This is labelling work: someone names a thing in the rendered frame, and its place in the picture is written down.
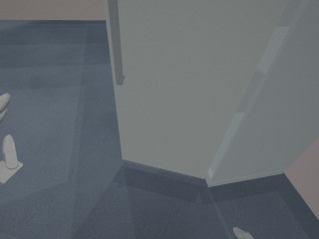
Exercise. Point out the left robot hand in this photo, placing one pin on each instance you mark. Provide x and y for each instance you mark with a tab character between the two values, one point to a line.
11	165

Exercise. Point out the right robot hand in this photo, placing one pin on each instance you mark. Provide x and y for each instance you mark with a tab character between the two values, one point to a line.
240	234

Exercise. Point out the fridge door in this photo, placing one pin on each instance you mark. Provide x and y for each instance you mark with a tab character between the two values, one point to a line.
187	65

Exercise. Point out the handle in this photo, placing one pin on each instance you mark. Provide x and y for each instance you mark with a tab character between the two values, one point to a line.
116	40

